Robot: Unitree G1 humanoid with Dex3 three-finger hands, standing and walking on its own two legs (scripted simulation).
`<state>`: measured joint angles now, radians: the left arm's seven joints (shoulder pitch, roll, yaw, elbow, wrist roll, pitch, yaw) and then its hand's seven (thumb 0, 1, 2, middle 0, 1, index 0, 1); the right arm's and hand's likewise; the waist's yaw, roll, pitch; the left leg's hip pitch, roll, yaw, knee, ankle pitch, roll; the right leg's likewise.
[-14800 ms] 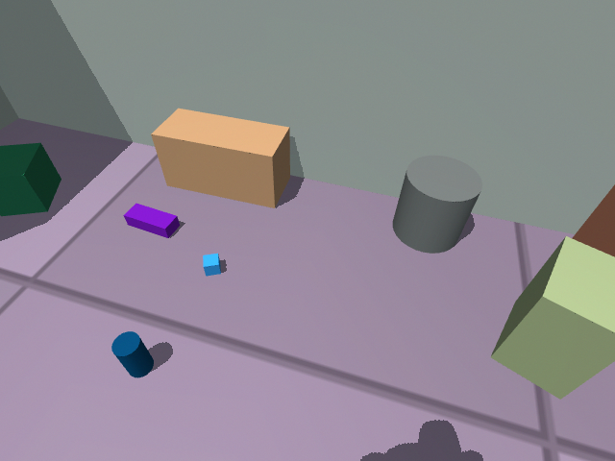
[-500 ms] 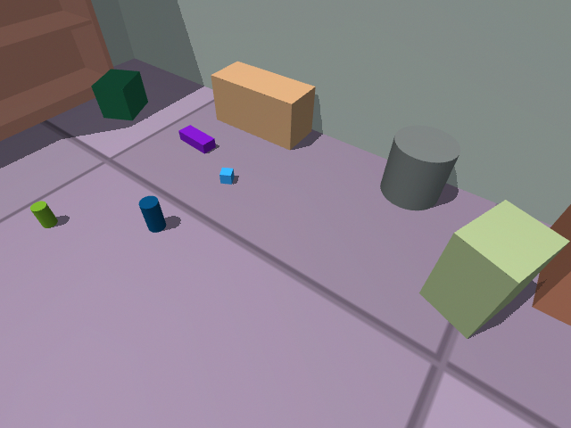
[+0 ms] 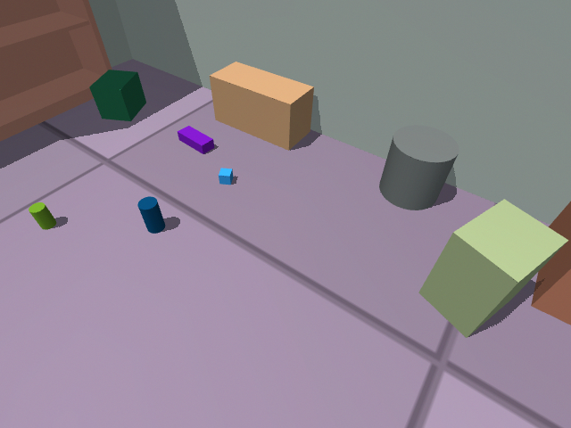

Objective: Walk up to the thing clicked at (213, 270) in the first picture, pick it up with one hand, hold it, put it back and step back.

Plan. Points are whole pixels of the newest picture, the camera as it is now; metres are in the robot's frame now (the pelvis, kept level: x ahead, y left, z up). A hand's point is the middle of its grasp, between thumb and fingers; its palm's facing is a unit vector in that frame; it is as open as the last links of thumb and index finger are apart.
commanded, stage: stand
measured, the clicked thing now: (226, 176) +1.50 +0.27 -0.75
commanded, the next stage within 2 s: none
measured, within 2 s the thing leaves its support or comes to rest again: neither
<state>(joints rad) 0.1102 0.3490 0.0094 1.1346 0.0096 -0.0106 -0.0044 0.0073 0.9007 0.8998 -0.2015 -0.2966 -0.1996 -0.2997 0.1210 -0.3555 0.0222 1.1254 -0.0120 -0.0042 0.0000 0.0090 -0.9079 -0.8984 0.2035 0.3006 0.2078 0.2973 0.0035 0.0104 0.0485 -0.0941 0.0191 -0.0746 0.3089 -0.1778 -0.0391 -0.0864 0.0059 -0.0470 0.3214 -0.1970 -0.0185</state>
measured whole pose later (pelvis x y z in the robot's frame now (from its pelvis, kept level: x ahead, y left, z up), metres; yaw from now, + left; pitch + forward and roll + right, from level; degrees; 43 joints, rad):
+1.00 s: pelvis +0.00 +0.00 +0.00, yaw +0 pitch -2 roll +0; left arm 0.12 0.35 0.01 1.13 0.01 -0.01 0.00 0.01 0.90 0.90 -0.20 -0.30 -0.20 -0.30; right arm 0.12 -0.36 0.02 1.12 -0.01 0.00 0.00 0.01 -0.91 -0.90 0.20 0.30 0.21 0.30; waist 0.00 0.01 0.06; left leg -0.10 0.01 -0.07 0.31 -0.18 -0.03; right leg -0.09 0.00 -0.04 0.32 -0.20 -0.01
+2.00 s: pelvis +0.00 +0.00 +0.00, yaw +0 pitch -2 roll +0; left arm 0.13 0.35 0.00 1.13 0.01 -0.02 0.00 0.01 0.90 0.90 -0.20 -0.30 -0.20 -0.30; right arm 0.13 -0.36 0.01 1.12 -0.01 0.00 0.00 0.01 -0.91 -0.90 0.20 0.30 0.21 0.30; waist 0.00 0.01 0.05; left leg -0.10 0.02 -0.07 0.32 -0.18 -0.03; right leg -0.08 0.01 -0.04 0.31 -0.19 -0.01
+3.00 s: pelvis +0.22 +0.04 -0.02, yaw -2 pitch -3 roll +3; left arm 0.21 0.44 0.07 0.96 0.02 -0.03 -0.11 0.01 0.90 0.90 -0.20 -0.30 -0.20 -0.30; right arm 0.35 -0.41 -0.07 0.94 -0.02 -0.07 0.06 0.01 -0.90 -0.90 0.21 0.30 0.21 0.30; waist -0.03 -0.01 0.05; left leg 0.02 0.04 0.11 0.40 -0.37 -0.03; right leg -0.44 -0.11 -0.02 0.60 -0.17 -0.02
